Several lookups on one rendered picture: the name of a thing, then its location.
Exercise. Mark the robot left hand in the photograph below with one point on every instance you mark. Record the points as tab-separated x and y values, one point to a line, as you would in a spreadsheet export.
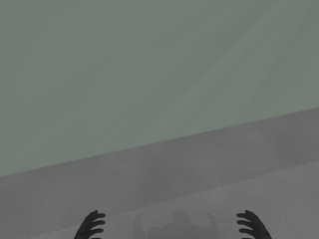
85	231

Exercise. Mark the robot right hand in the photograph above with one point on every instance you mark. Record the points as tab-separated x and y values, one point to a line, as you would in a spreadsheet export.
258	229

